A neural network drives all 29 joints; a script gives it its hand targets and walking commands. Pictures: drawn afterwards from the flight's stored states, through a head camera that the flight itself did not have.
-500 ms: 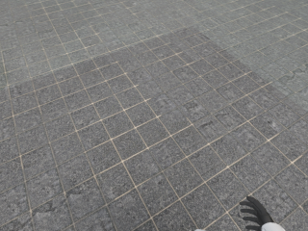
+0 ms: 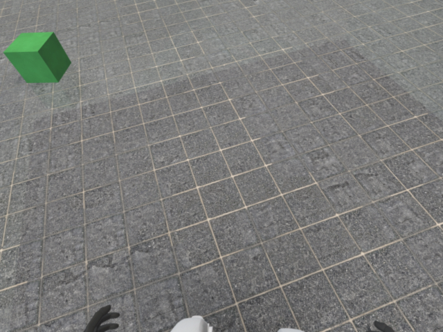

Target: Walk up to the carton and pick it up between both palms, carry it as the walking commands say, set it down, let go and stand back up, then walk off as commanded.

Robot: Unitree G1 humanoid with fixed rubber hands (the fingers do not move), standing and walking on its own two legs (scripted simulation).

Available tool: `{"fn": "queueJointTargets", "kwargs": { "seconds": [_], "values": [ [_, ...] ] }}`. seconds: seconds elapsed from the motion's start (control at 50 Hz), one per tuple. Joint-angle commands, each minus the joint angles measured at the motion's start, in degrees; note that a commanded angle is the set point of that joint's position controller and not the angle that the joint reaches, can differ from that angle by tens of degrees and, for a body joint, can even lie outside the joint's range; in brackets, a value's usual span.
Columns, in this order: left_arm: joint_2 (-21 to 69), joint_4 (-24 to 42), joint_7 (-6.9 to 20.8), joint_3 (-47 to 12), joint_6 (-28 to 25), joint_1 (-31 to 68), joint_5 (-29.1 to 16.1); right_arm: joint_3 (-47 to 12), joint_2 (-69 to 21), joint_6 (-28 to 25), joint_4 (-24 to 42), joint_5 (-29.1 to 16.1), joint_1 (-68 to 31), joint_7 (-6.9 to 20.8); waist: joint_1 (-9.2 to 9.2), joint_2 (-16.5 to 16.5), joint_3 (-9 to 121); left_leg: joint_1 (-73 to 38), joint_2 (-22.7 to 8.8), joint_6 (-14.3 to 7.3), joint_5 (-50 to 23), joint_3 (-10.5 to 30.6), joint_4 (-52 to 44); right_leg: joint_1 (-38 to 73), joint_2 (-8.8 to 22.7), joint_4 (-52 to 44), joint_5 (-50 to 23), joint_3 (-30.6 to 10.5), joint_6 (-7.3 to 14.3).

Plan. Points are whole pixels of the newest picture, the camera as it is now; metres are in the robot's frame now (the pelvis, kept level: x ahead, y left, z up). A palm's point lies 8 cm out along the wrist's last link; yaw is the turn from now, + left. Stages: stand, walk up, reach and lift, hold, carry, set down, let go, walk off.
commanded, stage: walk up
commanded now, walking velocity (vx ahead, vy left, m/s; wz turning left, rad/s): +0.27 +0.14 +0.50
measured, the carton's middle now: (40, 57) +2.07 +1.37 -0.64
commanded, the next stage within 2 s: none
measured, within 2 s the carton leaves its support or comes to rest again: neither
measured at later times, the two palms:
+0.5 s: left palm out of the picture -0.06 +0.34 -0.13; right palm (252, 215) +0.36 -0.05 -0.10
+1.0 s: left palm (45, 190) +0.48 +0.48 -0.11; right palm (256, 221) +0.36 -0.07 -0.15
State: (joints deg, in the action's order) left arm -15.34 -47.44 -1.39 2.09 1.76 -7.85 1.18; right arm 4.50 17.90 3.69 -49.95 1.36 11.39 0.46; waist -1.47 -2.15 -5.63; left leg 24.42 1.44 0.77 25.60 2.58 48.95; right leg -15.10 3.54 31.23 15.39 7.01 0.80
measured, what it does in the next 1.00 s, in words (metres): walks ahead, turning left: left foot, then right foot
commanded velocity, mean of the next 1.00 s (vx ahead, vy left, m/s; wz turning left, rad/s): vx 0.51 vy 0.04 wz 0.42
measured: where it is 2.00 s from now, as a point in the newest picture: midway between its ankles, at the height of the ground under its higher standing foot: (140, 207)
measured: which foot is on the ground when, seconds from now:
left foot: up 0.00-0.44, down 0.46-0.98, up 1.00-1.00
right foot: down 0.00-0.46, up 0.48-0.96, down 0.98-1.00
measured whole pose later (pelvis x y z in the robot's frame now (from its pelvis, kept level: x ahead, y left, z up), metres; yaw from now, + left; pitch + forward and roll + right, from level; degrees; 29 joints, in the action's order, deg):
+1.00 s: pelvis +0.37 +0.19 -0.03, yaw +25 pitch +2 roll -1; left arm -12.1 -47.2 2.0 1.9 -3.9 1.6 2.1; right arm 1.6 12.2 -3.7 -60.3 1.0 29.2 -0.8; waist -5.6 -0.7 -2.2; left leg -0.1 0.4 -1.6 30.8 4.3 39.5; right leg -30.5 2.9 34.3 5.8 9.1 1.9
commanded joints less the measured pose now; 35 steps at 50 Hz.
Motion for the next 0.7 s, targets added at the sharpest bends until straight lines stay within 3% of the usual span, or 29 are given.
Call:
{"fn": "queueJointTargets", "kwargs": {
  "seconds": [0.0, 0.02, 0.04, 0.08, 0.12, 0.2, 0.3, 0.38, 0.4, 0.42, 0.44, 0.46, 0.48, 0.5, 0.52, 0.54, 0.56, 0.6, 0.68],
  "values": [
    [-12.9, -2.2, -0.7, 3.7, -0.9, -11.4, 0.5, 1.3, 5.6, 0.5, 5.9, 1.8, -4.6, 3.0, 4.27, 8.0, 8.2, 14.9, -4.7, 0.8, -3.0, 2.5, 19.0, 10.8, 22.1, -19.3, 22.0, -20.7, 3.7],
    [-12.0, -2.4, -1.3, 3.2, -1.1, -10.5, -0.1, 1.1, 4.3, 0.7, 8.2, 2.0, -8.6, 5.0, 3.98, 11.9, 5.6, 21.1, -4.7, 1.6, -8.0, 2.8, 23.0, 10.7, 22.3, -21.7, 31.7, -22.3, 0.5],
    [-9.7, -1.8, -1.2, 2.5, -1.6, -8.9, -0.1, 0.8, 3.0, 0.2, 7.7, 1.8, -6.8, 5.5, 2.96, 14.4, 4.3, 20.1, -4.7, 1.7, -12.2, 1.5, 22.6, 8.8, 20.3, -23.2, 28.0, -17.9, -1.2],
    [-8.3, -2.7, -0.5, 2.2, -3.3, -12.0, -0.1, 0.6, 2.5, -0.7, 6.5, 1.7, -4.6, 5.9, 3.15, 11.9, 2.2, 17.0, -5.0, 1.3, -16.4, 0.3, 20.7, 9.0, 17.8, -23.3, 19.0, -12.1, -1.9],
    [-8.3, -3.2, 0.1, 2.1, -4.6, -15.4, 0.0, 0.2, 2.3, -1.0, 6.1, 1.3, -5.0, 6.0, 4.13, 11.3, 0.9, 16.1, -5.3, 1.1, -17.1, -1.0, 18.5, 10.2, 17.1, -23.3, 14.9, -8.9, -1.7],
    [-9.2, -3.2, 0.5, 2.4, -5.3, -19.7, 0.5, -1.0, 1.0, -1.3, 7.6, 0.1, -10.0, 6.3, 6.23, 13.4, -2.2, 15.8, -5.5, 2.3, -16.0, -3.4, 9.7, 10.9, 18.9, -25.4, 12.1, -6.2, 0.0],
    [-9.6, -3.7, 1.1, 3.0, -5.4, -21.3, 0.9, -2.6, -0.5, -2.2, 8.8, -0.6, -15.9, 6.5, 7.46, 15.2, -2.8, 7.7, -5.2, 2.7, -12.6, -7.3, -5.0, 8.6, 19.1, -25.6, 7.9, 0.4, 1.5],
    [-10.5, -4.5, 1.5, 2.9, -4.7, -19.6, 0.6, -2.8, -0.6, -3.1, 7.2, 0.3, -13.3, 5.7, 5.22, 15.6, -0.1, -0.6, -3.4, 0.1, -6.4, -11.1, -14.5, 7.2, 19.8, -20.6, 4.7, 4.3, 1.8],
    [-10.7, -4.6, 1.6, 2.7, -4.5, -19.1, 0.3, -2.5, 0.1, -3.5, 6.1, 0.5, -10.0, 5.2, 3.15, 13.3, 2.3, -6.0, -2.2, -1.1, -7.8, -13.1, -19.0, 6.6, 19.0, -14.5, -1.0, 6.5, 1.4],
    [-9.2, -5.0, 1.8, 2.3, -4.3, -20.4, 0.0, -1.8, 1.8, -4.1, 3.8, 0.9, -4.2, 4.4, 1.01, 7.3, 7.2, -14.9, -0.6, -2.8, -8.9, -13.4, -22.3, 5.2, 15.6, -2.5, -7.0, 8.9, 0.5],
    [-7.1, -3.8, 2.0, 1.8, -4.3, -20.6, -0.1, -0.5, 5.5, -4.8, 0.9, 1.8, 5.8, 3.5, -2.55, 0.0, 14.2, -31.1, -3.4, -5.9, -7.9, -6.2, -21.9, -4.2, 11.2, 16.1, -6.1, 9.5, -1.5],
    [-2.1, 0.9, 2.4, 0.6, -5.2, -14.6, 0.4, 1.0, 12.3, -5.5, 0.0, 2.2, 13.4, 1.9, -6.61, -14.5, 14.6, -40.2, -18.8, -10.0, 7.7, 22.8, -30.8, -26.5, 3.2, 33.4, 13.1, 6.6, -4.0],
    [-4.5, 3.1, 2.5, 1.5, -5.3, -10.3, 1.4, 2.0, 16.1, -5.5, -0.5, 0.6, 16.3, 0.8, -7.14, -14.8, 15.5, -38.0, -25.7, -12.7, 12.3, 34.3, -36.3, -33.4, 3.2, 41.9, 17.2, -4.3, -3.0],
    [-5.1, 2.3, 2.4, 1.5, -5.5, -9.0, 1.6, 1.2, 13.2, -5.9, -0.7, -0.1, 12.3, 0.6, -4.73, -10.5, 10.0, -32.4, -23.7, -11.1, 10.9, 30.4, -36.0, -34.0, 5.4, 43.0, 11.5, -7.5, -2.5],
    [-5.0, 1.3, 2.4, 1.2, -5.8, -9.3, 1.2, 0.4, 9.6, -6.4, -0.1, -0.8, 7.9, 0.6, -1.96, -7.4, 4.3, -25.9, -20.8, -9.6, 3.5, 24.6, -36.1, -31.9, 7.3, 41.2, 5.3, -7.7, -2.7],
    [-4.8, 0.1, 2.6, 1.0, -5.8, -10.6, 0.9, -0.5, 5.9, -6.9, 0.6, -1.5, 3.0, 0.5, 0.92, -5.2, 1.8, -21.5, -17.4, -8.1, -4.4, 18.7, -36.4, -28.5, 8.6, 38.7, 0.7, -7.4, -3.7],
    [-4.9, -1.3, 2.9, 1.1, -5.3, -12.4, 0.9, -0.8, 4.4, -7.5, 0.9, -1.7, 1.3, 0.5, 2.60, -4.5, 2.4, -19.4, -15.3, -7.5, -13.5, 14.8, -36.0, -24.9, 8.2, 38.0, -1.6, -6.6, -4.6],
    [-4.7, -1.7, 3.5, 1.5, -4.1, -12.1, 1.1, -0.8, 4.3, -8.7, 0.0, -1.6, 2.8, 0.5, 3.00, -3.6, 4.5, -19.9, -14.5, -7.9, -26.8, 11.2, -35.1, -22.7, 6.9, 36.6, -3.6, -5.7, -5.5],
    [-2.9, 0.3, 4.1, 1.4, -2.8, -1.7, 1.1, -1.4, 2.2, -9.2, -2.8, -1.2, 9.3, 0.0, 0.61, -4.1, 1.4, -22.8, -14.7, -7.8, -34.9, 9.3, -35.7, -27.0, 5.4, 30.0, -8.7, -4.9, -5.3]
  ]
}}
